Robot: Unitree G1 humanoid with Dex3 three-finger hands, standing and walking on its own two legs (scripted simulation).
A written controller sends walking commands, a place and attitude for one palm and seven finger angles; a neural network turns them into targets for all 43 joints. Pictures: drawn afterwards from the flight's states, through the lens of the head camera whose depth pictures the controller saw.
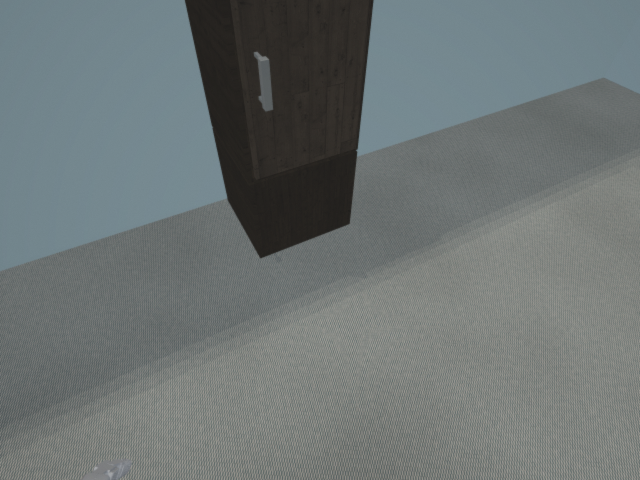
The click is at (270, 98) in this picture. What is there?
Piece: cupboard door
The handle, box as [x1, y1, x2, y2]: [254, 52, 272, 110]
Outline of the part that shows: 254,52 254,56 258,60 261,95 258,96 259,100 262,103 262,107 265,110 272,109 268,59 265,56 262,57 257,52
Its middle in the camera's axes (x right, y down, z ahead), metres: -0.16 -0.42 +1.02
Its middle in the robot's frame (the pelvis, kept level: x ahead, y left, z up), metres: +1.04 +0.21 -0.01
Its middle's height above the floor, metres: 0.76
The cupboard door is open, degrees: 0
